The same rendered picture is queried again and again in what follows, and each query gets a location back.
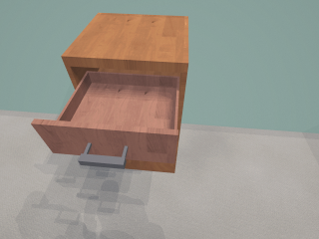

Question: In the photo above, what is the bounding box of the handle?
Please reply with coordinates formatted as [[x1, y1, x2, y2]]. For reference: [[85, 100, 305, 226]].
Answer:
[[78, 142, 129, 169]]

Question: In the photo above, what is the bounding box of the cabinet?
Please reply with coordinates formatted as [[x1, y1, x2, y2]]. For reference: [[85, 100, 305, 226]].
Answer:
[[61, 13, 189, 173]]

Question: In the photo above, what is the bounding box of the drawer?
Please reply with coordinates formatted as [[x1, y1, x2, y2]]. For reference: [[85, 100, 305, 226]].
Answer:
[[31, 71, 180, 164]]

